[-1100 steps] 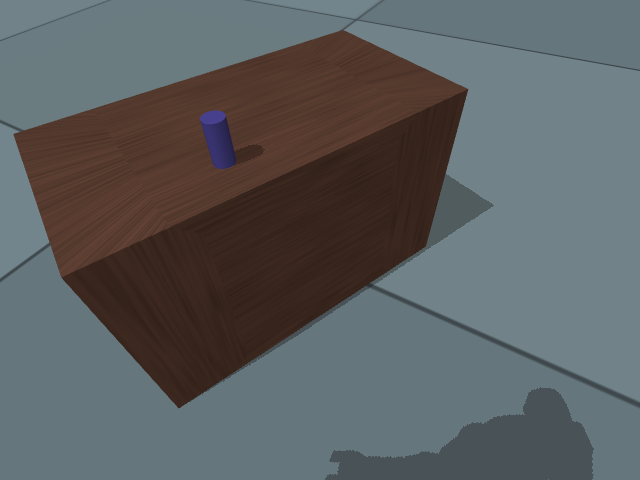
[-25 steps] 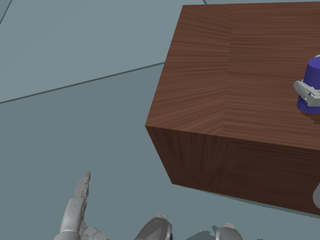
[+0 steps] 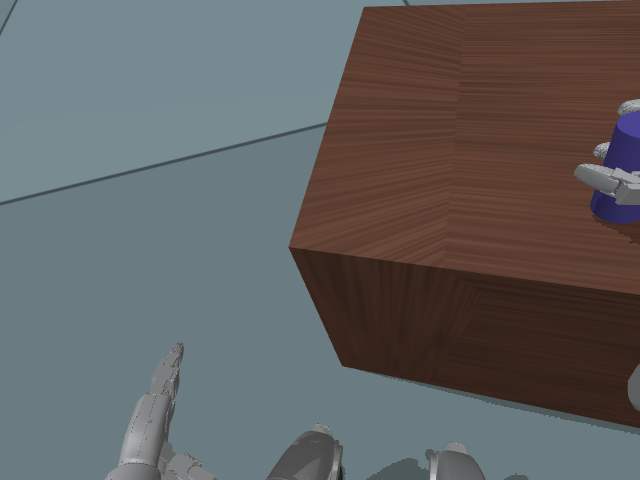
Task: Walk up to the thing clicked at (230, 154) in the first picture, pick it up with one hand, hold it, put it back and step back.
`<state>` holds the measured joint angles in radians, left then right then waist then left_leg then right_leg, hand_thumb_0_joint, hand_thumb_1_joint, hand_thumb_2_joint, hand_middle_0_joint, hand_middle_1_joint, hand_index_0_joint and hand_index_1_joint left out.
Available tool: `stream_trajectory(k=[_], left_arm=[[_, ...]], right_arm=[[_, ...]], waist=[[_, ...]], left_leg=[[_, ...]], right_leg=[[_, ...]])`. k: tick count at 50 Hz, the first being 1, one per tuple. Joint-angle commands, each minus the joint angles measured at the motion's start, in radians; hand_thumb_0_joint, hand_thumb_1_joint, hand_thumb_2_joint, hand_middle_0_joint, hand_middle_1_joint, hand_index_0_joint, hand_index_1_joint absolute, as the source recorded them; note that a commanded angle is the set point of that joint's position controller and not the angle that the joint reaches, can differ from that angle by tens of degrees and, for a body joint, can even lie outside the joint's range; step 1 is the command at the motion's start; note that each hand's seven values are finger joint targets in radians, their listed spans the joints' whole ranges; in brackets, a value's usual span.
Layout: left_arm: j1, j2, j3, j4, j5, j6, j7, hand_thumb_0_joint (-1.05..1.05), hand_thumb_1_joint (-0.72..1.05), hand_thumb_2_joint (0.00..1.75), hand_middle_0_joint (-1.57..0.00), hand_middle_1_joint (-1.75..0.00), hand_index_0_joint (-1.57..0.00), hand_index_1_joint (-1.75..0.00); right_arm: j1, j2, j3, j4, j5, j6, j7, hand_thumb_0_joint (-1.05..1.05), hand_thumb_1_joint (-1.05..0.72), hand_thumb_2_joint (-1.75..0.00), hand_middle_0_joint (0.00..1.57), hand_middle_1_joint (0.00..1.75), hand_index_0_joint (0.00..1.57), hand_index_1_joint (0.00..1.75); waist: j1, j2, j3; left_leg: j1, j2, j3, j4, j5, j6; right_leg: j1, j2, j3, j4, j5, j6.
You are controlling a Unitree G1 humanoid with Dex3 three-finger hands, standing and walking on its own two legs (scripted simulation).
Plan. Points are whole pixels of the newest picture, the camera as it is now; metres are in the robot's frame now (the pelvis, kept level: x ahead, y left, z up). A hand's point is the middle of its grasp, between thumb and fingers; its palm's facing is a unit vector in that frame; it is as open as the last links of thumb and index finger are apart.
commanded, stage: open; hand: right
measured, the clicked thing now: (631, 170) +0.50 -0.25 +0.07
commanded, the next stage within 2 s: withdraw in 0.18 s
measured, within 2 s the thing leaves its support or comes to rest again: rests again in 0.48 s
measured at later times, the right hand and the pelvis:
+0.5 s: hand out of the picture +0.51 -0.26 +0.10, palm faces +0.26 +0.97 +0.01, open 15.6 cm; pelvis +0.00 +0.00 +0.00, yaw +1 degrees
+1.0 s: hand out of the picture +0.51 -0.35 +0.17, palm faces +0.35 +0.91 -0.21, open 17.4 cm; pelvis +0.03 -0.01 +0.04, yaw +0 degrees
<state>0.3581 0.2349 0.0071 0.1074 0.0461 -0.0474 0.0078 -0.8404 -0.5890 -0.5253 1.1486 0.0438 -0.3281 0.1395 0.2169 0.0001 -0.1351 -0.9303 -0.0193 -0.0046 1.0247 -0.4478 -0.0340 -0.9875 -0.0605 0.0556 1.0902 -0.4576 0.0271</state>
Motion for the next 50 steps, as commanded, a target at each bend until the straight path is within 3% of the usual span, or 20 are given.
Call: stream_trajectory(k=[1,6,7,12,15,18,23,24,27,31,33,36,39,40,41,42,44,47,48,50], left_arm=[[0.019,0.163,0.103,-0.177,-0.006,-0.050,0.018,0.00,-0.55,0.05,-0.05,-0.05,-0.05,-0.05],[0.004,0.156,0.093,-0.213,-0.009,-0.052,0.014,0.00,-0.56,0.06,-0.05,-0.05,-0.05,-0.06],[0.015,0.153,0.095,-0.192,-0.011,-0.051,0.015,0.00,-0.56,0.05,-0.05,-0.05,-0.05,-0.05],[0.033,0.154,0.089,-0.202,-0.008,-0.048,0.015,0.00,-0.57,0.06,-0.05,-0.05,-0.04,-0.06],[0.045,0.171,0.115,-0.204,-0.007,-0.043,0.015,0.00,-0.52,0.02,-0.05,-0.06,-0.07,-0.04],[0.041,0.223,0.168,-0.222,-0.011,-0.042,0.024,0.00,-0.51,0.02,-0.05,-0.06,-0.07,-0.04],[0.045,0.174,0.123,-0.183,-0.026,-0.031,0.025,0.00,-0.52,0.03,-0.05,-0.05,-0.06,-0.04],[0.042,0.157,0.095,-0.156,-0.028,-0.029,0.024,0.00,-0.53,0.03,-0.05,-0.05,-0.06,-0.04],[0.002,0.158,0.079,-0.118,-0.034,-0.025,0.033,0.00,-0.53,0.03,-0.05,-0.05,-0.06,-0.04],[-0.050,0.129,0.035,-0.024,-0.044,-0.028,0.035,0.00,-0.54,0.04,-0.05,-0.05,-0.05,-0.04],[-0.112,0.174,0.062,-0.046,-0.048,-0.041,0.044,0.00,-0.55,0.04,-0.05,-0.05,-0.05,-0.04],[-0.041,0.199,0.094,0.069,-0.055,-0.045,0.051,0.00,-0.54,0.03,-0.05,-0.04,-0.06,-0.04],[-0.073,0.184,0.068,0.032,-0.061,-0.061,0.050,0.00,-0.58,0.07,-0.07,-0.07,-0.05,-0.08],[-0.114,0.183,0.071,-0.024,-0.061,-0.044,0.038,0.00,-0.55,0.04,-0.06,-0.07,-0.06,-0.07],[-0.076,0.179,0.082,0.011,-0.064,-0.031,0.028,0.00,-0.54,0.04,-0.06,-0.06,-0.06,-0.06],[-0.020,0.167,0.072,0.026,-0.066,-0.026,0.017,0.00,-0.54,0.04,-0.06,-0.06,-0.06,-0.06],[0.017,0.164,0.064,0.019,-0.066,-0.012,-0.004,0.00,-0.53,0.03,-0.06,-0.06,-0.07,-0.05],[0.038,0.203,0.091,-0.050,-0.079,0.019,-0.034,0.00,-0.51,0.01,-0.05,-0.05,-0.07,-0.03],[0.060,0.219,0.114,-0.034,-0.080,0.032,-0.039,0.00,-0.52,0.04,-0.05,-0.05,-0.06,-0.04],[0.063,0.200,0.106,0.027,-0.083,0.050,-0.054,0.00,-0.50,0.02,-0.04,-0.05,-0.07,-0.02]], right_arm=[[-0.441,-0.283,-0.030,-0.199,0.009,-0.065,0.001,0.00,0.35,-0.35,0.86,0.61,0.86,0.61],[-0.436,-0.257,-0.011,-0.179,0.006,-0.061,0.007,0.00,0.40,-0.25,0.69,0.47,0.68,0.47],[-0.447,-0.293,-0.030,-0.207,0.005,-0.061,0.006,0.00,0.38,-0.23,0.64,0.44,0.64,0.44],[-0.461,-0.306,-0.027,-0.220,0.000,-0.055,0.007,0.00,0.36,-0.24,0.52,0.38,0.51,0.38],[-0.407,-0.258,-0.008,-0.142,0.001,-0.044,0.006,0.00,0.43,-0.17,0.39,0.27,0.38,0.27],[-0.440,-0.331,-0.036,-0.246,-0.001,-0.044,0.002,0.00,0.47,-0.09,0.21,0.15,0.21,0.15],[-0.498,-0.426,-0.086,-0.379,0.017,-0.039,-0.004,0.00,0.48,-0.09,0.13,0.11,0.12,0.11],[-0.472,-0.409,-0.067,-0.351,0.017,-0.030,0.001,0.00,0.49,-0.04,0.09,0.06,0.09,0.06],[-0.533,-0.498,-0.093,-0.435,0.014,-0.019,0.005,0.00,0.50,-0.03,0.08,0.05,0.07,0.05],[-0.465,-0.386,-0.007,-0.243,0.021,0.043,0.043,0.00,0.55,-0.04,0.06,0.06,0.06,0.06],[-0.542,-0.457,-0.025,-0.284,0.020,0.063,0.067,0.00,0.54,-0.05,0.06,0.06,0.06,0.06],[-0.483,-0.347,0.059,-0.103,0.031,0.120,0.131,0.00,0.55,-0.05,0.06,0.06,0.06,0.06],[-0.512,-0.365,0.049,-0.049,0.039,0.144,0.171,0.00,0.49,-0.04,0.06,0.05,0.06,0.05],[-0.454,-0.521,0.053,0.006,-0.081,0.164,0.111,0.00,0.50,-0.03,0.06,0.05,0.06,0.05],[-0.495,-0.467,0.073,0.005,-0.070,0.172,0.071,0.00,0.51,-0.03,0.06,0.05,0.06,0.05],[-0.502,-0.411,0.117,0.021,-0.069,0.180,0.060,0.00,0.52,-0.03,0.06,0.05,0.06,0.05],[-0.510,-0.491,0.091,-0.023,-0.090,0.191,0.041,0.00,0.53,-0.02,0.06,0.05,0.06,0.05],[-0.506,-0.751,-0.062,-0.167,-0.122,0.203,-0.005,0.00,0.56,-0.02,0.06,0.05,0.06,0.05],[-0.519,-0.777,-0.079,-0.231,-0.126,0.202,-0.017,0.00,0.52,-0.05,0.06,0.05,0.06,0.05],[-0.452,-0.679,-0.041,-0.177,-0.124,0.216,-0.029,0.00,0.54,-0.04,0.07,0.05,0.06,0.05]], waist=[[0.000,-0.175,-0.452],[0.009,-0.149,-0.434],[-0.007,-0.173,-0.458],[-0.006,-0.193,-0.488],[0.014,-0.165,-0.423],[0.006,-0.207,-0.502],[-0.049,-0.242,-0.527],[-0.062,-0.253,-0.509],[-0.084,-0.294,-0.547],[-0.058,-0.235,-0.408],[-0.060,-0.235,-0.481],[-0.005,-0.189,-0.355],[-0.002,-0.102,-0.341],[-0.077,-0.081,-0.295],[-0.036,-0.085,-0.290],[-0.028,-0.068,-0.257],[-0.048,-0.068,-0.298],[-0.122,-0.161,-0.525],[-0.134,-0.204,-0.553],[-0.128,-0.189,-0.494]], left_leg=[[0.165,-0.023,0.038,-0.115,0.289,0.041],[0.151,-0.023,0.037,-0.111,0.272,0.041],[0.156,-0.020,0.032,-0.112,0.270,0.041],[0.164,-0.021,0.030,-0.107,0.269,0.040],[0.125,-0.027,0.042,-0.106,0.242,0.043],[0.150,-0.025,0.042,-0.110,0.259,0.045],[0.229,-0.024,0.039,-0.149,0.250,0.044],[0.233,-0.027,0.040,-0.158,0.248,0.046],[0.283,-0.024,0.038,-0.171,0.304,0.048],[0.285,-0.021,0.037,-0.217,0.313,0.041],[0.309,-0.020,0.036,-0.228,0.349,0.039],[0.228,-0.027,0.058,-0.247,0.324,0.039],[0.262,-0.024,0.055,-0.272,0.359,0.027],[0.300,-0.012,0.044,-0.302,0.342,0.028],[0.308,-0.012,0.038,-0.313,0.347,0.022],[0.310,-0.013,0.040,-0.323,0.338,0.021],[0.351,-0.004,0.034,-0.329,0.371,0.021],[0.494,0.007,0.023,-0.300,0.565,0.020],[0.501,0.002,0.026,-0.295,0.595,0.026],[0.485,-0.004,0.035,-0.305,0.591,0.031]], right_leg=[[0.348,0.029,-0.027,-0.125,0.274,-0.033],[0.319,0.026,-0.025,-0.116,0.246,-0.037],[0.327,0.026,-0.030,-0.113,0.240,-0.038],[0.334,0.028,-0.032,-0.113,0.240,-0.036],[0.312,0.026,-0.025,-0.119,0.219,-0.035],[0.373,0.022,-0.026,-0.123,0.239,-0.034],[0.411,0.031,-0.035,-0.158,0.230,-0.031],[0.426,0.035,-0.038,-0.174,0.234,-0.028],[0.495,0.036,-0.038,-0.191,0.321,-0.022],[0.466,0.032,-0.037,-0.230,0.319,-0.031],[0.532,0.029,-0.034,-0.235,0.368,-0.030],[0.558,0.015,-0.012,-0.260,0.443,-0.021],[0.533,0.020,-0.013,-0.258,0.426,-0.041],[0.488,0.030,-0.041,-0.289,0.378,-0.031],[0.490,0.027,-0.046,-0.300,0.348,-0.036],[0.486,0.032,-0.050,-0.311,0.325,-0.040],[0.497,0.043,-0.059,-0.318,0.353,-0.042],[0.594,0.053,-0.073,-0.304,0.547,-0.034],[0.639,0.050,-0.072,-0.304,0.619,-0.027],[0.644,0.047,-0.070,-0.306,0.636,-0.021]])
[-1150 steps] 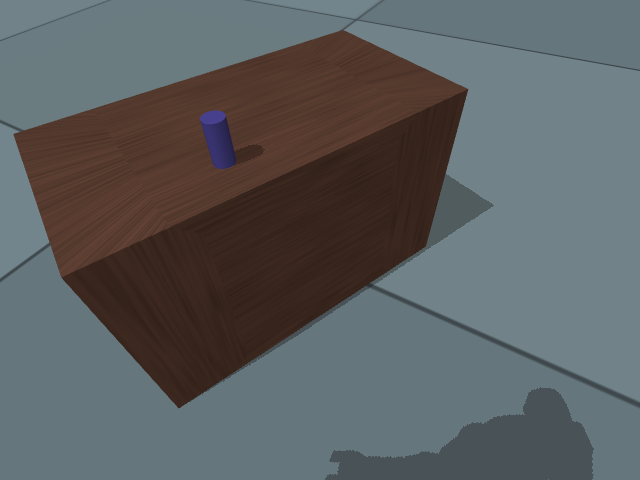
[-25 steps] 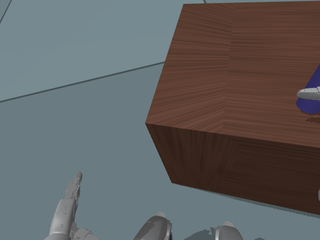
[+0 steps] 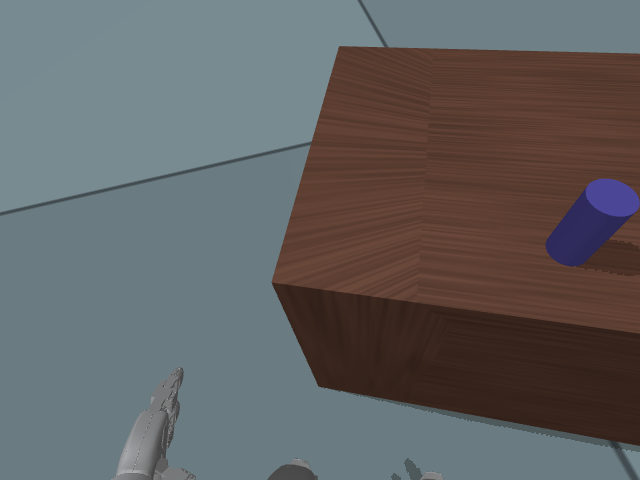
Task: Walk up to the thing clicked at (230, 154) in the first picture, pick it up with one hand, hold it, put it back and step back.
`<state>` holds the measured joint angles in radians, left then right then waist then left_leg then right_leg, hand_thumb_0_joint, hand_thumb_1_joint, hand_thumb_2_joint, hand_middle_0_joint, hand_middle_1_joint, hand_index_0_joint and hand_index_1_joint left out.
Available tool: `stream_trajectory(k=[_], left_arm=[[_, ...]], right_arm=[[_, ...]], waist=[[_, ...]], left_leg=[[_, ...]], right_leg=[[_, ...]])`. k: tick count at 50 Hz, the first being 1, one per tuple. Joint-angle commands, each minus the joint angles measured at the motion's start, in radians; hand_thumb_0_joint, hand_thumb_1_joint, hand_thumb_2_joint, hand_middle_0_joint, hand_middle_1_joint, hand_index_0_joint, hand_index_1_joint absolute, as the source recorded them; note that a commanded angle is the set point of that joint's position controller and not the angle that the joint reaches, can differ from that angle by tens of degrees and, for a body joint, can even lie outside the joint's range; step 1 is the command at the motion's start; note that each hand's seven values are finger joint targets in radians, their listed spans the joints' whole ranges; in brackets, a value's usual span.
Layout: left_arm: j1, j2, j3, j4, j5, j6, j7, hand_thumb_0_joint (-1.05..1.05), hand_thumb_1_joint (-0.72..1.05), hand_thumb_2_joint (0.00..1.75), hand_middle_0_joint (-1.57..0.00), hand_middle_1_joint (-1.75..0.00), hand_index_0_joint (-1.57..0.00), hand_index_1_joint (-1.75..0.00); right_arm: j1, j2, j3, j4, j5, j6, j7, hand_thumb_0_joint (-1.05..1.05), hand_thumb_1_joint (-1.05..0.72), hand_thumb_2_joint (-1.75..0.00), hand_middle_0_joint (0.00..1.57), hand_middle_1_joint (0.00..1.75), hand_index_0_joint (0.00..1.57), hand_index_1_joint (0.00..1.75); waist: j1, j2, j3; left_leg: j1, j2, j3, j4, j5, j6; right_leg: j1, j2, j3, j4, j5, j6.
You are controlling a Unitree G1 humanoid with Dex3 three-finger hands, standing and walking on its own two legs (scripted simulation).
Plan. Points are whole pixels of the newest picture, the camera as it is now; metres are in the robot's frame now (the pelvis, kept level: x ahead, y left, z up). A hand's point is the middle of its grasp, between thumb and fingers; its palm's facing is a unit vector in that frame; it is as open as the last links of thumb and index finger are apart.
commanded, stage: sink last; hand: right
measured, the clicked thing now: (587, 225) +0.46 -0.25 +0.02
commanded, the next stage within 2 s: home in 1.06 s
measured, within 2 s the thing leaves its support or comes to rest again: neither
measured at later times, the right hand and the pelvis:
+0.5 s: hand out of the picture +0.29 -0.28 +0.09, palm faces +0.31 +0.89 -0.34, open 17.5 cm; pelvis +0.02 +0.00 +0.02, yaw -1 degrees
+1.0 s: hand out of the picture +0.14 -0.26 +0.13, palm faces +0.47 +0.77 -0.44, open 17.6 cm; pelvis -0.03 +0.03 +0.01, yaw -3 degrees
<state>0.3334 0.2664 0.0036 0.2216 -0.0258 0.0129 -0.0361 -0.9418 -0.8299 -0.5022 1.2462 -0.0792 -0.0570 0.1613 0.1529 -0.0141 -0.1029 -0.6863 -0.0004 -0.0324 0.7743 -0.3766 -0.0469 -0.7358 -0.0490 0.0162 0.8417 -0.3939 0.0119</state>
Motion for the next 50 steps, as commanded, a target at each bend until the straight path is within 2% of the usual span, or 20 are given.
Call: stream_trajectory(k=[1,3,5,9,11,12,14,15,18,20,22,28,31,33,36,38,42,45,48,50], left_arm=[[0.022,0.152,0.088,-0.107,-0.016,-0.008,-0.015,0.00,-0.50,0.03,-0.04,-0.05,-0.07,-0.02],[-0.102,0.162,0.085,-0.168,-0.018,-0.009,-0.017,0.00,-0.51,0.04,-0.04,-0.05,-0.06,-0.03],[-0.095,0.120,0.057,-0.103,-0.016,-0.007,-0.020,0.00,-0.52,0.05,-0.04,-0.04,-0.06,-0.03],[-0.091,0.213,0.160,-0.120,-0.016,-0.009,-0.004,0.00,-0.52,0.05,-0.04,-0.05,-0.05,-0.03],[-0.007,0.222,0.187,-0.116,-0.017,-0.003,0.001,0.00,-0.52,0.05,-0.04,-0.05,-0.06,-0.03],[0.027,0.187,0.156,-0.129,-0.023,0.000,-0.002,0.00,-0.51,0.04,-0.04,-0.05,-0.06,-0.03],[0.110,0.139,0.132,-0.085,-0.037,0.024,-0.006,0.00,-0.52,0.04,-0.05,-0.05,-0.06,-0.03],[0.114,0.138,0.145,-0.091,-0.045,0.035,-0.006,0.00,-0.51,0.04,-0.04,-0.04,-0.06,-0.03],[0.112,0.109,0.147,-0.033,-0.059,0.066,-0.013,0.00,-0.52,0.04,-0.04,-0.04,-0.05,-0.03],[0.094,0.097,0.153,-0.025,-0.059,0.073,-0.013,0.00,-0.52,0.05,-0.04,-0.05,-0.05,-0.04],[0.023,0.140,0.183,-0.096,-0.053,0.068,0.006,0.00,-0.53,0.05,-0.05,-0.05,-0.05,-0.04],[-0.068,0.176,0.245,-0.100,-0.027,0.029,0.090,0.00,-0.53,0.05,-0.05,-0.05,-0.05,-0.04],[-0.052,0.070,0.142,-0.136,-0.024,0.005,0.105,0.00,-0.54,0.05,-0.05,-0.05,-0.05,-0.05],[0.003,0.037,0.115,-0.137,-0.023,-0.003,0.109,0.00,-0.54,0.05,-0.05,-0.05,-0.05,-0.04],[0.035,0.050,0.138,-0.104,-0.021,-0.007,0.101,0.00,-0.53,0.05,-0.05,-0.04,-0.05,-0.04],[0.053,0.103,0.206,-0.083,-0.019,-0.016,0.102,0.00,-0.54,0.05,-0.05,-0.05,-0.05,-0.04],[0.043,0.134,0.247,-0.086,-0.017,-0.045,0.116,0.00,-0.53,0.05,-0.05,-0.05,-0.05,-0.04],[-0.014,0.138,0.261,-0.051,-0.009,-0.071,0.136,0.00,-0.53,0.05,-0.05,-0.05,-0.05,-0.05],[-0.056,0.128,0.250,-0.060,-0.004,-0.098,0.134,0.00,-0.53,0.05,-0.05,-0.05,-0.05,-0.05],[-0.033,0.066,0.180,-0.074,-0.002,-0.112,0.123,0.00,-0.53,0.05,-0.05,-0.05,-0.05,-0.04]], right_arm=[[-0.319,-0.436,-0.078,-0.298,-0.001,-0.055,-0.067,0.00,0.53,-0.05,0.07,0.05,0.06,0.05],[-0.309,-0.402,-0.077,-0.324,0.001,-0.059,-0.095,0.00,0.54,-0.05,0.07,0.05,0.06,0.05],[-0.239,-0.265,-0.010,-0.307,0.010,-0.054,-0.104,0.00,0.57,-0.04,0.06,0.05,0.06,0.05],[-0.051,-0.195,0.012,-0.429,0.031,-0.045,-0.130,0.00,0.58,-0.04,0.06,0.05,0.06,0.05],[0.135,-0.108,0.037,-0.533,0.056,-0.034,-0.130,0.00,0.56,-0.05,0.06,0.05,0.06,0.05],[0.190,-0.040,0.083,-0.627,0.072,-0.027,-0.127,0.00,0.56,-0.04,0.06,0.05,0.06,0.05],[0.428,-0.015,0.064,-0.792,0.099,-0.004,-0.130,0.00,0.54,-0.05,0.06,0.05,0.06,0.05],[0.473,0.037,0.099,-0.880,0.112,0.010,-0.128,0.00,0.56,-0.04,0.06,0.05,0.06,0.05],[0.636,0.034,0.052,-1.195,0.140,0.036,-0.135,0.00,0.58,-0.04,0.06,0.05,0.06,0.05],[0.702,0.086,0.068,-1.368,0.155,0.044,-0.145,0.00,0.58,-0.04,0.06,0.05,0.06,0.05],[0.770,0.042,-0.002,-1.542,0.162,0.039,-0.171,0.00,0.59,-0.04,0.06,0.05,0.06,0.05],[1.079,0.191,0.023,-1.627,0.169,0.029,-0.228,0.00,0.60,-0.04,0.06,0.05,0.05,0.05],[1.209,0.329,0.127,-1.602,0.165,0.005,-0.226,0.00,0.60,-0.04,0.05,0.06,0.05,0.06],[1.304,0.357,0.139,-1.592,0.162,-0.012,-0.222,0.00,0.60,-0.04,0.05,0.06,0.05,0.06],[1.325,0.339,0.123,-1.705,0.161,-0.031,-0.207,0.00,0.61,-0.04,0.05,0.06,0.05,0.06],[1.370,0.287,0.052,-1.773,0.168,-0.037,-0.207,0.00,0.61,-0.03,0.05,0.06,0.05,0.06],[1.317,0.245,-0.008,-1.838,0.172,-0.055,-0.223,0.00,0.61,-0.04,0.05,0.06,0.05,0.06],[1.323,0.290,0.011,-1.710,0.170,-0.060,-0.227,0.00,0.59,-0.04,0.05,0.06,0.05,0.06],[1.340,0.317,0.027,-1.659,0.165,-0.092,-0.221,0.00,0.59,-0.04,0.05,0.06,0.05,0.06],[1.374,0.346,0.053,-1.600,0.156,-0.120,-0.213,0.00,0.59,-0.04,0.05,0.06,0.05,0.06]], waist=[[-0.095,-0.194,-0.505],[-0.111,-0.186,-0.560],[-0.107,-0.215,-0.498],[-0.104,-0.196,-0.507],[-0.108,-0.176,-0.459],[-0.116,-0.171,-0.432],[-0.142,-0.123,-0.313],[-0.122,-0.089,-0.285],[-0.154,-0.133,-0.214],[-0.153,-0.150,-0.198],[-0.173,-0.159,-0.236],[-0.177,-0.082,-0.173],[-0.172,0.009,-0.072],[-0.179,0.051,-0.019],[-0.195,0.005,-0.005],[-0.210,-0.034,0.003],[-0.184,-0.048,-0.014],[-0.166,0.027,0.097],[-0.192,0.079,0.105],[-0.203,0.130,0.113]], left_leg=[[0.250,-0.025,0.067,-0.062,0.503,0.050],[0.278,-0.031,0.067,-0.070,0.470,0.057],[0.233,-0.038,0.074,-0.084,0.421,0.062],[0.240,-0.046,0.087,-0.099,0.419,0.066],[0.230,-0.051,0.100,-0.108,0.435,0.066],[0.232,-0.050,0.100,-0.112,0.435,0.066],[0.259,-0.043,0.105,-0.124,0.430,0.063],[0.266,-0.042,0.105,-0.128,0.421,0.060],[0.283,-0.028,0.098,-0.146,0.391,0.054],[0.290,-0.026,0.094,-0.146,0.394,0.054],[0.329,-0.024,0.093,-0.143,0.381,0.056],[0.367,-0.012,0.088,-0.146,0.302,0.046],[0.328,-0.010,0.094,-0.157,0.211,0.039],[0.311,0.001,0.085,-0.168,0.181,0.031],[0.274,0.009,0.078,-0.163,0.136,0.032],[0.262,0.013,0.075,-0.168,0.091,0.036],[0.243,0.021,0.060,-0.174,0.055,0.035],[0.176,0.040,0.030,-0.225,-0.095,0.031],[0.171,0.037,0.038,-0.237,-0.180,0.035],[0.178,0.040,0.034,-0.240,-0.192,0.033]], right_leg=[[0.374,0.035,-0.027,-0.072,0.576,-0.002],[0.389,0.026,-0.027,-0.087,0.572,0.008],[0.407,0.019,-0.027,-0.094,0.571,0.014],[0.491,0.003,-0.021,-0.105,0.653,0.018],[0.540,-0.005,-0.022,-0.109,0.722,0.016],[0.540,-0.004,-0.026,-0.114,0.723,0.015],[0.472,0.007,-0.040,-0.142,0.649,0.005],[0.456,0.008,-0.045,-0.159,0.603,-0.001],[0.429,0.019,-0.055,-0.184,0.529,-0.005],[0.442,0.016,-0.055,-0.187,0.538,-0.002],[0.459,0.016,-0.050,-0.191,0.526,0.003],[0.425,0.027,-0.044,-0.203,0.360,-0.004],[0.376,0.029,-0.046,-0.209,0.251,-0.016],[0.351,0.040,-0.058,-0.207,0.217,-0.021],[0.339,0.051,-0.069,-0.210,0.182,-0.016],[0.323,0.059,-0.072,-0.215,0.141,-0.016],[0.340,0.063,-0.065,-0.206,0.103,-0.020],[0.312,0.061,-0.056,-0.198,0.008,-0.019],[0.299,0.059,-0.048,-0.200,-0.032,-0.015],[0.292,0.062,-0.053,-0.190,-0.018,-0.013]])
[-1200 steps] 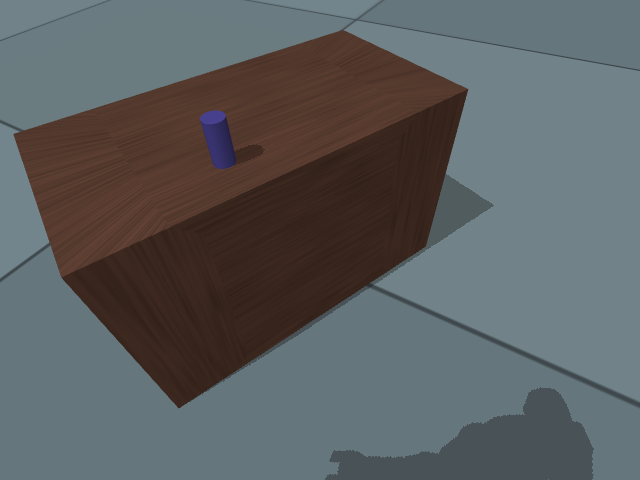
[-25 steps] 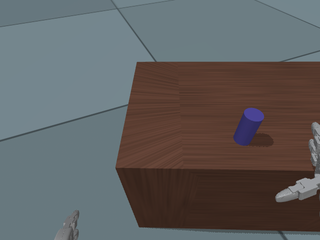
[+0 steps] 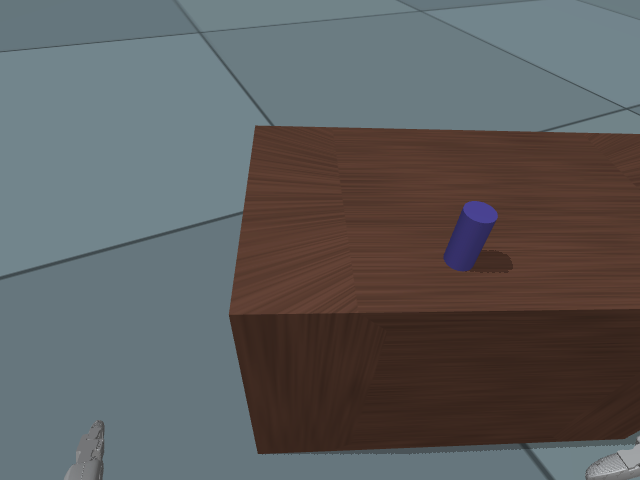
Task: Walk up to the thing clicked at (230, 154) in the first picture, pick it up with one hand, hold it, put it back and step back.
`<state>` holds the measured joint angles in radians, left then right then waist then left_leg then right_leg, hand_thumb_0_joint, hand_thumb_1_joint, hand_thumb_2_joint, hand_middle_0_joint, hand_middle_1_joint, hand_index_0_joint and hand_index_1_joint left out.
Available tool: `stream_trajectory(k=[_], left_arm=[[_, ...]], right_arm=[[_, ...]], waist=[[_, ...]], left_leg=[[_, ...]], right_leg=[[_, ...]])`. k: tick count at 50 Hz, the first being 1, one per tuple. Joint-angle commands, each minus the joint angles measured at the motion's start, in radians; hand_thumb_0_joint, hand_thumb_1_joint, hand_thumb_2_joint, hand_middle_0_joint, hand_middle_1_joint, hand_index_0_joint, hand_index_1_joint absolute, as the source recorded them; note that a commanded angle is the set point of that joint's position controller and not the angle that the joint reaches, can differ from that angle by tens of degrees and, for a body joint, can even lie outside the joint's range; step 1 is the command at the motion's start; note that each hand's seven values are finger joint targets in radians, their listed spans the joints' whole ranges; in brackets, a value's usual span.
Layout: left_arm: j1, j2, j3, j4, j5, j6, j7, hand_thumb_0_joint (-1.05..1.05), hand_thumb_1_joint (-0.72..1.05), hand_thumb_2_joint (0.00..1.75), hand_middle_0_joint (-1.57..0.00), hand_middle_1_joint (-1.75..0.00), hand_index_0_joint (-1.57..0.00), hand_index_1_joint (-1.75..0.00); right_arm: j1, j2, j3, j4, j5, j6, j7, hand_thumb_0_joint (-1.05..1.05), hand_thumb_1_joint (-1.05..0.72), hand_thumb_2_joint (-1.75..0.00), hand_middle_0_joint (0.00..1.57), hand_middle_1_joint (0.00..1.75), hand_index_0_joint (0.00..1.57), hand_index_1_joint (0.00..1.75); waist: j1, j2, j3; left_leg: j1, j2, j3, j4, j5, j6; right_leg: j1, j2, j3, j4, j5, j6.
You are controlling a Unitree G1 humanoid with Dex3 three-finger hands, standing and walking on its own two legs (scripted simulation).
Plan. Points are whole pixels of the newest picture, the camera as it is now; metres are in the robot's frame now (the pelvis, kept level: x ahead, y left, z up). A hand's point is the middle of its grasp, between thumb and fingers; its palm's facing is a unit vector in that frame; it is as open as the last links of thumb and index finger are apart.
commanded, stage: sink last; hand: right
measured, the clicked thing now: (468, 237) +0.50 -0.25 +0.02
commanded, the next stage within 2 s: home in 0.06 s
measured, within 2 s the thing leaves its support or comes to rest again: neither
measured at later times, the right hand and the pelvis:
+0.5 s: hand (536, 434) +0.18 -0.24 +0.00, palm faces +0.22 +0.93 -0.29, open 17.5 cm; pelvis +0.00 -0.02 +0.00, yaw +1 degrees
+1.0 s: hand (473, 449) +0.19 -0.19 -0.07, palm faces +0.09 +0.96 -0.26, open 17.4 cm; pelvis +0.02 -0.01 -0.01, yaw +2 degrees
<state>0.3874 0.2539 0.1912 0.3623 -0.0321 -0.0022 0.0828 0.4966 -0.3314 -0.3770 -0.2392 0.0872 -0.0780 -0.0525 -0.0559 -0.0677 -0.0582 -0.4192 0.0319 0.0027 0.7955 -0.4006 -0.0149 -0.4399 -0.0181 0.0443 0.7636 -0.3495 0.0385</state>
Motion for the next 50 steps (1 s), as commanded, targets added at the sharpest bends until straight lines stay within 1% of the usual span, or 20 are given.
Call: stream_trajectory(k=[1,3,4,9,12,16,20,22,24,28,29,33,37,38,39,40,44,48,49,50], left_arm=[[-0.098,0.071,-0.024,-0.246,0.003,-0.104,0.003,0.00,-0.53,0.05,-0.05,-0.05,-0.05,-0.05],[-0.078,0.031,-0.085,-0.270,0.002,-0.112,-0.002,0.00,-0.54,0.06,-0.05,-0.05,-0.05,-0.05],[-0.060,0.023,-0.097,-0.268,0.003,-0.113,-0.003,0.00,-0.54,0.06,-0.06,-0.05,-0.05,-0.06],[0.006,0.164,0.041,-0.234,0.009,-0.130,0.021,0.00,-0.48,0.16,-0.11,-0.14,-0.11,-0.15],[-0.027,0.097,-0.023,-0.244,0.007,-0.147,0.013,0.00,-0.24,0.40,-0.13,-0.18,-0.13,-0.18],[-0.123,-0.086,-0.223,-0.196,0.007,-0.149,-0.010,0.00,0.08,0.58,-0.14,-0.21,-0.15,-0.21],[-0.068,0.029,-0.132,-0.208,0.019,-0.157,-0.005,0.00,0.40,0.66,-0.16,-0.23,-0.16,-0.23],[-0.009,0.135,-0.029,-0.206,0.018,-0.154,-0.001,0.00,0.49,0.67,-0.16,-0.23,-0.16,-0.23],[0.007,0.152,0.004,-0.206,0.011,-0.149,-0.005,0.00,0.62,0.76,-0.18,-0.26,-0.18,-0.26],[-0.054,0.066,-0.084,-0.243,0.007,-0.145,-0.007,0.00,0.89,0.90,-0.20,-0.30,-0.20,-0.30],[-0.058,-0.022,-0.167,-0.204,0.008,-0.139,-0.012,0.00,0.89,0.90,-0.20,-0.30,-0.20,-0.30],[-0.131,-0.028,-0.207,-0.288,0.014,-0.135,-0.002,0.00,0.90,0.90,-0.20,-0.30,-0.20,-0.30],[-0.029,0.028,-0.151,-0.235,0.021,-0.114,0.008,0.00,0.89,0.90,-0.20,-0.30,-0.20,-0.30],[-0.061,0.055,-0.130,-0.299,0.020,-0.116,0.008,0.00,0.89,0.90,-0.20,-0.30,-0.20,-0.30],[-0.088,0.094,-0.126,-0.041,0.021,-0.108,0.009,0.00,0.89,0.90,-0.20,-0.30,-0.20,-0.30],[-0.101,0.076,-0.143,-0.095,0.017,-0.111,0.009,0.00,0.89,0.90,-0.20,-0.30,-0.20,-0.30],[-0.146,0.066,-0.149,-0.082,0.013,-0.112,0.007,0.00,0.89,0.90,-0.20,-0.30,-0.20,-0.30],[-0.155,0.063,-0.154,-0.038,0.012,-0.113,0.010,0.00,0.89,0.90,-0.20,-0.30,-0.20,-0.30],[-0.170,0.082,-0.137,-0.051,0.013,-0.115,0.017,0.00,0.90,0.90,-0.20,-0.30,-0.20,-0.30],[-0.168,0.058,-0.153,-0.038,0.013,-0.117,0.018,0.00,0.90,0.90,-0.20,-0.30,-0.20,-0.30]], right_arm=[[-0.049,-0.157,-0.082,-0.077,-0.015,-0.110,0.002,0.00,0.57,-0.04,0.05,0.06,0.05,0.06],[-0.058,-0.137,-0.063,-0.052,-0.017,-0.129,0.007,0.00,0.56,-0.05,0.05,0.06,0.05,0.06],[-0.082,-0.180,-0.091,-0.074,-0.020,-0.144,0.004,0.00,0.55,-0.05,0.05,0.06,0.05,0.06],[-0.109,-0.277,-0.167,-0.158,-0.013,-0.160,-0.016,0.00,0.53,-0.07,0.05,0.06,0.05,0.06],[-0.069,-0.188,-0.096,-0.105,-0.019,-0.147,-0.017,0.00,0.54,-0.06,0.05,0.05,0.05,0.05],[-0.067,-0.053,0.056,0.022,-0.032,-0.148,0.003,0.00,0.57,-0.04,0.05,0.05,0.05,0.05],[-0.027,-0.001,0.141,0.082,-0.040,-0.138,0.019,0.00,0.54,-0.06,0.05,0.05,0.05,0.05],[0.026,-0.009,0.139,0.117,-0.039,-0.119,0.022,0.00,0.53,-0.06,0.05,0.06,0.05,0.06],[-0.020,-0.054,0.119,0.111,-0.045,-0.105,0.020,0.00,0.53,-0.07,0.05,0.06,0.05,0.06],[-0.126,0.015,0.214,0.192,-0.056,-0.059,0.012,0.00,0.56,-0.05,0.05,0.05,0.05,0.05],[-0.141,0.044,0.245,0.227,-0.060,-0.050,0.013,0.00,0.56,-0.05,0.05,0.05,0.05,0.05],[-0.182,0.047,0.292,0.224,-0.066,-0.046,0.002,0.00,0.54,-0.06,0.05,0.05,0.05,0.05],[-0.090,0.001,0.262,0.271,-0.069,-0.014,-0.016,0.00,0.53,-0.06,0.05,0.05,0.05,0.05],[-0.101,0.020,0.291,0.254,-0.067,-0.007,-0.016,0.00,0.55,-0.05,0.05,0.05,0.05,0.05],[0.013,-0.028,0.179,0.310,-0.073,0.017,-0.044,0.00,0.52,-0.07,0.05,0.06,0.05,0.06],[-0.009,0.015,0.244,0.268,-0.074,0.030,-0.043,0.00,0.54,-0.06,0.05,0.05,0.05,0.05],[-0.062,0.080,0.331,0.245,-0.064,0.056,-0.043,0.00,0.54,-0.06,0.05,0.05,0.05,0.05],[-0.066,0.088,0.350,0.237,-0.066,0.065,-0.047,0.00,0.55,-0.06,0.05,0.05,0.05,0.05],[-0.108,0.034,0.306,0.165,-0.069,0.065,-0.055,0.00,0.54,-0.06,0.05,0.05,0.05,0.05],[-0.087,0.066,0.335,0.185,-0.070,0.074,-0.052,0.00,0.53,-0.07,0.05,0.06,0.05,0.06]], waist=[[-0.003,0.202,0.056],[-0.005,0.208,0.038],[-0.016,0.176,0.008],[-0.010,0.004,-0.078],[-0.003,-0.014,-0.046],[0.000,0.021,0.073],[0.044,0.056,-0.023],[0.061,0.070,-0.082],[0.061,0.062,-0.108],[0.077,0.085,-0.068],[0.068,0.069,-0.046],[0.049,0.033,-0.133],[0.041,-0.028,-0.181],[0.047,-0.017,-0.202],[0.026,-0.025,-0.146],[0.050,-0.014,-0.135],[0.082,0.048,-0.054],[0.083,0.093,-0.035],[0.085,0.083,-0.104],[0.086,0.117,-0.125]], left_leg=[[-0.074,0.011,-0.008,-0.266,-0.166,-0.001],[-0.060,0.016,-0.016,-0.266,-0.141,-0.003],[-0.043,0.021,-0.022,-0.259,-0.120,-0.002],[-0.004,0.002,0.006,-0.203,0.036,0.007],[0.008,-0.021,0.044,-0.175,0.081,0.012],[-0.040,-0.033,0.055,-0.179,0.009,0.013],[-0.034,-0.039,0.058,-0.158,0.069,0.012],[-0.031,-0.043,0.067,-0.132,0.133,0.008],[-0.032,-0.047,0.075,-0.112,0.162,0.010],[-0.075,-0.043,0.068,-0.110,0.121,0.010],[-0.089,-0.040,0.065,-0.107,0.095,0.010],[-0.052,-0.028,0.043,-0.092,0.112,0.014],[-0.020,-0.029,0.045,-0.065,0.210,0.017],[-0.005,-0.031,0.048,-0.062,0.240,0.016],[-0.020,-0.047,0.047,-0.052,0.227,0.015],[-0.021,-0.046,0.045,-0.059,0.227,0.013],[-0.081,-0.052,0.051,-0.083,0.138,0.008],[-0.126,-0.048,0.043,-0.079,0.115,0.005],[-0.108,-0.047,0.039,-0.072,0.162,0.004],[-0.088,-0.048,0.042,-0.060,0.196,0.000]], right_leg=[[-0.007,0.035,-0.087,-0.105,-0.051,-0.038],[-0.006,0.038,-0.096,-0.099,-0.024,-0.038],[-0.002,0.043,-0.099,-0.099,-0.009,-0.036],[0.058,0.039,-0.092,-0.133,0.051,-0.034],[0.034,0.029,-0.077,-0.149,0.062,-0.032],[-0.043,0.014,-0.076,-0.156,-0.002,-0.030],[0.008,0.013,-0.079,-0.136,0.052,-0.033],[0.043,0.009,-0.072,-0.132,0.110,-0.031],[0.071,0.001,-0.060,-0.132,0.153,-0.026],[0.019,0.001,-0.058,-0.104,0.094,-0.036],[-0.017,0.003,-0.061,-0.099,0.066,-0.037],[-0.017,0.011,-0.076,-0.066,0.081,-0.030],[0.007,0.014,-0.084,-0.043,0.183,-0.021],[0.015,0.013,-0.082,-0.042,0.216,-0.020],[-0.026,0.006,-0.072,-0.012,0.196,-0.025],[-0.028,0.005,-0.078,-0.017,0.189,-0.025],[-0.081,0.000,-0.079,-0.021,0.079,-0.036],[-0.084,0.001,-0.072,0.002,0.060,-0.042],[-0.053,0.003,-0.073,0.018,0.103,-0.042],[-0.049,0.002,-0.069,0.030,0.134,-0.045]])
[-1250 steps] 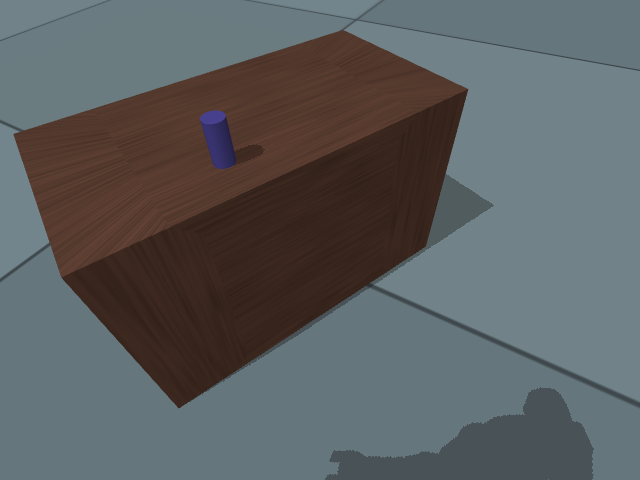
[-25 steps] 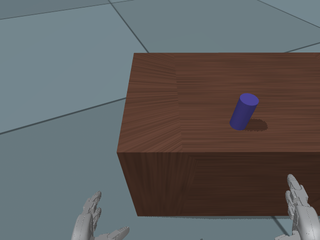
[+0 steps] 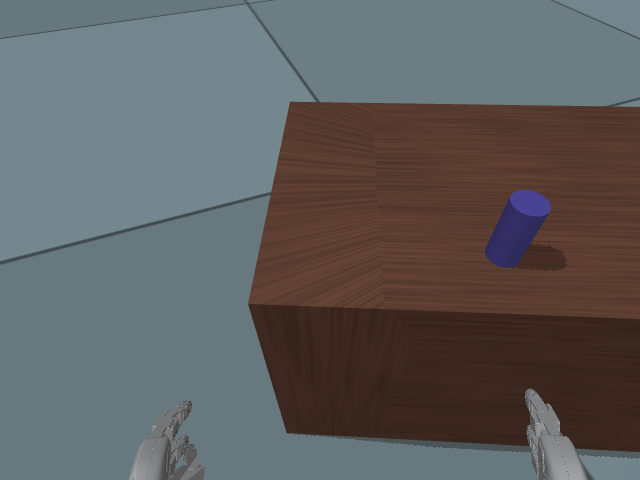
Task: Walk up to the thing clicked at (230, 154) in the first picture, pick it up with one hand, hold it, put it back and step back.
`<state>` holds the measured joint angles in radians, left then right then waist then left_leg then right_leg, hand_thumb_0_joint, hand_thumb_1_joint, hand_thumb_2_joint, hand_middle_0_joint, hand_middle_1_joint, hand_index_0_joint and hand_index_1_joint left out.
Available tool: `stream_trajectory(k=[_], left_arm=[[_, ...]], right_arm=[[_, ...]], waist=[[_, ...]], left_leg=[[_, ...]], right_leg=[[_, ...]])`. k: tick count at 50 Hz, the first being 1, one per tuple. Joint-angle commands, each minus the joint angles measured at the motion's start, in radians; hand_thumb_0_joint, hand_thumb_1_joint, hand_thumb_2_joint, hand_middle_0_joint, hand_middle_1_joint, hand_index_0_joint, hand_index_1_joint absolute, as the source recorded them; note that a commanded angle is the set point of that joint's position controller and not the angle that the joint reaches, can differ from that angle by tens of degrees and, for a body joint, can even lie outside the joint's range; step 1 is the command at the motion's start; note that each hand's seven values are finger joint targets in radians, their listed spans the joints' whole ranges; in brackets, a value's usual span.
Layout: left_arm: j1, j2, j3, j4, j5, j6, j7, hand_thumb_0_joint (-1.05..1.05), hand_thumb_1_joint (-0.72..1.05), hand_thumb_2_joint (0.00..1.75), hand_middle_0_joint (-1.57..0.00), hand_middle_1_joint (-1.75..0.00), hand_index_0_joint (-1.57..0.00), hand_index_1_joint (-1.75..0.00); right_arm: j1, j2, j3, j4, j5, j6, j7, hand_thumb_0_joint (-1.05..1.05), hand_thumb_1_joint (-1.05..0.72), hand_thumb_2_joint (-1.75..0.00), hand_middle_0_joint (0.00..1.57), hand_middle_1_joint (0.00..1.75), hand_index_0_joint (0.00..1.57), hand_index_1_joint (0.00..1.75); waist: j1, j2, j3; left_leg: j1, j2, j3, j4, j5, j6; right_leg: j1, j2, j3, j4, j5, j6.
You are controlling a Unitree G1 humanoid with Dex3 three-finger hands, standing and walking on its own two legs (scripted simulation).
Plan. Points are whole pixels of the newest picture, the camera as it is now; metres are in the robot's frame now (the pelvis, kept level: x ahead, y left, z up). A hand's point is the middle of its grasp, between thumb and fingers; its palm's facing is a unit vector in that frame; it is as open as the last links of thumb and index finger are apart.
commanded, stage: home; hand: right
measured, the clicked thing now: (515, 230) +0.47 -0.26 +0.03
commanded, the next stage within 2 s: none
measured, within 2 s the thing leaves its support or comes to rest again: neither
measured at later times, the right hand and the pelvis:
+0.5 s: hand (501, 476) +0.16 -0.18 -0.06, palm faces +0.13 +0.95 -0.27, open 17.5 cm; pelvis +0.00 +0.00 +0.00, yaw +0 degrees
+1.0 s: hand out of the picture +0.16 -0.19 -0.06, palm faces +0.13 +0.95 -0.28, open 17.5 cm; pelvis -0.01 +0.00 -0.01, yaw +0 degrees
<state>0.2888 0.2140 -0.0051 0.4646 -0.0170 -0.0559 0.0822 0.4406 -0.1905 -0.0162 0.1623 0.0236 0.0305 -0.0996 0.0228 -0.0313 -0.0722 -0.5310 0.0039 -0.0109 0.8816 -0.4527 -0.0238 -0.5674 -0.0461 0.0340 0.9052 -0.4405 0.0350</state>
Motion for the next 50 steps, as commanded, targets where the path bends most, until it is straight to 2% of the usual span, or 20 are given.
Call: stream_trajectory(k=[1,3,4,5,10,11,16,20,25,29,31,32,34,37,38,39,40,41,43,50], left_arm=[[-0.070,0.102,0.044,-0.134,-0.004,-0.065,0.019,0.00,0.90,0.90,-0.20,-0.30,-0.20,-0.30],[-0.071,0.106,0.047,-0.131,-0.004,-0.067,0.025,0.00,0.90,0.90,-0.20,-0.30,-0.20,-0.30],[-0.076,0.116,0.055,-0.125,-0.003,-0.067,0.029,0.00,0.90,0.90,-0.20,-0.30,-0.20,-0.30],[-0.079,0.117,0.056,-0.122,-0.004,-0.068,0.032,0.00,0.90,0.90,-0.20,-0.30,-0.20,-0.30],[-0.093,0.113,0.049,-0.119,-0.003,-0.077,0.051,0.00,0.90,0.90,-0.20,-0.30,-0.20,-0.30],[-0.090,0.113,0.049,-0.110,-0.003,-0.078,0.053,0.00,0.89,0.90,-0.20,-0.30,-0.20,-0.30],[-0.098,0.109,0.042,-0.109,0.000,-0.086,0.055,0.00,0.89,0.90,-0.20,-0.30,-0.20,-0.30],[-0.088,0.116,0.049,-0.106,0.003,-0.094,0.059,0.00,0.90,0.90,-0.20,-0.30,-0.20,-0.30],[-0.089,0.116,0.048,-0.108,0.005,-0.098,0.063,0.00,0.90,0.90,-0.20,-0.30,-0.20,-0.30],[-0.089,0.115,0.047,-0.105,0.008,-0.105,0.073,0.00,0.90,0.90,-0.20,-0.30,-0.20,-0.30],[-0.086,0.114,0.045,-0.104,0.007,-0.107,0.075,0.00,0.90,0.90,-0.20,-0.30,-0.20,-0.30],[-0.090,0.115,0.044,-0.109,0.008,-0.107,0.076,0.00,0.90,0.90,-0.20,-0.30,-0.20,-0.30],[-0.087,0.114,0.045,-0.102,0.010,-0.108,0.077,0.00,0.90,0.90,-0.20,-0.30,-0.20,-0.30],[-0.094,0.115,0.043,-0.108,0.008,-0.109,0.077,0.00,0.90,0.90,-0.20,-0.30,-0.20,-0.30],[-0.089,0.115,0.045,-0.104,0.010,-0.112,0.079,0.00,0.90,0.90,-0.20,-0.30,-0.20,-0.30],[-0.091,0.115,0.043,-0.101,0.010,-0.110,0.078,0.00,0.90,0.90,-0.20,-0.30,-0.20,-0.30],[-0.096,0.115,0.044,-0.116,0.011,-0.115,0.081,0.00,0.90,0.90,-0.20,-0.30,-0.20,-0.30],[-0.091,0.116,0.044,-0.106,0.010,-0.112,0.080,0.00,0.90,0.90,-0.20,-0.30,-0.20,-0.30],[-0.087,0.116,0.044,-0.104,0.011,-0.113,0.081,0.00,0.90,0.90,-0.20,-0.30,-0.20,-0.30],[-0.096,0.112,0.040,-0.112,0.011,-0.118,0.084,0.00,0.90,0.90,-0.20,-0.30,-0.20,-0.30]], right_arm=[[-0.020,-0.065,-0.018,-0.207,-0.005,-0.026,-0.007,0.00,0.53,-0.07,0.05,0.06,0.05,0.06],[-0.051,-0.094,-0.045,-0.254,-0.008,-0.011,-0.017,0.00,0.54,-0.06,0.05,0.05,0.05,0.05],[-0.060,-0.080,-0.027,-0.254,-0.007,-0.003,-0.018,0.00,0.54,-0.06,0.05,0.05,0.05,0.05],[-0.057,-0.103,-0.056,-0.259,-0.009,0.006,-0.026,0.00,0.55,-0.05,0.05,0.05,0.05,0.05],[-0.010,-0.119,-0.073,-0.274,-0.014,0.049,-0.046,0.00,0.56,-0.05,0.05,0.05,0.05,0.05],[-0.010,-0.103,-0.051,-0.267,-0.012,0.055,-0.044,0.00,0.56,-0.05,0.05,0.05,0.05,0.05],[0.009,-0.087,-0.038,-0.256,-0.012,0.080,-0.049,0.00,0.58,-0.03,0.05,0.05,0.05,0.05],[0.009,-0.076,-0.025,-0.267,-0.015,0.097,-0.047,0.00,0.57,-0.04,0.05,0.05,0.05,0.05],[-0.035,-0.102,-0.042,-0.307,-0.019,0.109,-0.056,0.00,0.58,-0.03,0.05,0.05,0.05,0.05],[-0.020,-0.102,-0.045,-0.317,-0.021,0.119,-0.061,0.00,0.56,-0.05,0.05,0.05,0.05,0.05],[-0.005,-0.094,-0.038,-0.307,-0.022,0.128,-0.060,0.00,0.55,-0.05,0.05,0.05,0.05,0.05],[-0.010,-0.083,-0.020,-0.309,-0.020,0.132,-0.059,0.00,0.55,-0.05,0.05,0.05,0.05,0.05],[-0.011,-0.092,-0.033,-0.315,-0.022,0.137,-0.061,0.00,0.55,-0.05,0.05,0.05,0.05,0.05],[-0.023,-0.079,-0.016,-0.308,-0.021,0.143,-0.061,0.00,0.55,-0.05,0.05,0.05,0.05,0.05],[-0.021,-0.098,-0.042,-0.323,-0.024,0.144,-0.064,0.00,0.54,-0.05,0.05,0.05,0.05,0.05],[-0.022,-0.089,-0.025,-0.303,-0.023,0.147,-0.062,0.00,0.56,-0.04,0.05,0.05,0.05,0.05],[-0.026,-0.104,-0.047,-0.335,-0.025,0.145,-0.064,0.00,0.54,-0.05,0.05,0.05,0.05,0.05],[-0.003,-0.086,-0.026,-0.294,-0.024,0.151,-0.062,0.00,0.56,-0.04,0.05,0.05,0.05,0.05],[-0.017,-0.100,-0.040,-0.316,-0.024,0.153,-0.062,0.00,0.54,-0.05,0.05,0.05,0.05,0.05],[-0.019,-0.088,-0.024,-0.326,-0.021,0.157,-0.062,0.00,0.57,-0.04,0.05,0.05,0.05,0.05]], waist=[[0.008,0.092,-0.114],[0.006,0.066,-0.177],[0.008,0.049,-0.159],[0.003,0.045,-0.165],[-0.015,0.013,-0.145],[-0.010,0.027,-0.129],[-0.009,0.024,-0.062],[0.001,0.044,-0.096],[-0.003,0.007,-0.105],[-0.004,0.009,-0.136],[-0.004,0.030,-0.145],[0.002,0.017,-0.126],[-0.004,0.006,-0.127],[0.004,0.022,-0.100],[-0.006,0.009,-0.122],[0.000,0.005,-0.088],[-0.008,0.011,-0.129],[-0.005,0.025,-0.101],[-0.005,0.002,-0.101],[-0.009,0.003,-0.095]], left_leg=[[0.025,-0.019,0.054,-0.140,0.273,0.006],[0.042,-0.018,0.049,-0.121,0.315,0.005],[0.034,-0.019,0.051,-0.123,0.281,0.010],[0.028,-0.021,0.050,-0.127,0.252,0.012],[0.029,-0.017,0.050,-0.141,0.210,0.014],[0.022,-0.017,0.049,-0.144,0.198,0.013],[-0.012,-0.020,0.057,-0.157,0.147,0.014],[-0.003,-0.022,0.061,-0.135,0.211,0.011],[-0.007,-0.025,0.063,-0.131,0.169,0.017],[0.011,-0.021,0.061,-0.132,0.194,0.015],[0.017,-0.022,0.062,-0.127,0.223,0.011],[0.004,-0.021,0.060,-0.131,0.200,0.012],[0.001,-0.025,0.068,-0.132,0.188,0.016],[-0.015,-0.025,0.068,-0.137,0.167,0.014],[-0.007,-0.027,0.070,-0.127,0.182,0.016],[-0.021,-0.026,0.069,-0.136,0.155,0.016],[-0.002,-0.026,0.070,-0.127,0.184,0.016],[-0.015,-0.027,0.070,-0.131,0.162,0.016],[-0.018,-0.028,0.070,-0.134,0.152,0.017],[-0.008,-0.026,0.068,-0.138,0.134,0.017]], right_leg=[[0.079,0.031,-0.059,-0.104,0.244,-0.042],[0.102,0.032,-0.057,-0.090,0.281,-0.042],[0.095,0.031,-0.054,-0.098,0.257,-0.040],[0.092,0.032,-0.053,-0.102,0.231,-0.038],[0.069,0.038,-0.059,-0.107,0.193,-0.034],[0.063,0.038,-0.059,-0.105,0.181,-0.037],[0.025,0.036,-0.057,-0.119,0.135,-0.036],[0.047,0.033,-0.054,-0.103,0.197,-0.037],[0.051,0.028,-0.045,-0.119,0.162,-0.033],[0.059,0.033,-0.049,-0.105,0.182,-0.033],[0.067,0.034,-0.049,-0.098,0.210,-0.034],[0.055,0.034,-0.050,-0.101,0.186,-0.034],[0.049,0.033,-0.045,-0.109,0.179,-0.031],[0.042,0.031,-0.045,-0.115,0.157,-0.032],[0.052,0.030,-0.043,-0.114,0.176,-0.029],[0.037,0.031,-0.044,-0.118,0.148,-0.029],[0.052,0.030,-0.042,-0.112,0.179,-0.029],[0.040,0.029,-0.041,-0.116,0.158,-0.032],[0.041,0.030,-0.042,-0.118,0.146,-0.029],[0.031,0.031,-0.043,-0.121,0.126,-0.030]])
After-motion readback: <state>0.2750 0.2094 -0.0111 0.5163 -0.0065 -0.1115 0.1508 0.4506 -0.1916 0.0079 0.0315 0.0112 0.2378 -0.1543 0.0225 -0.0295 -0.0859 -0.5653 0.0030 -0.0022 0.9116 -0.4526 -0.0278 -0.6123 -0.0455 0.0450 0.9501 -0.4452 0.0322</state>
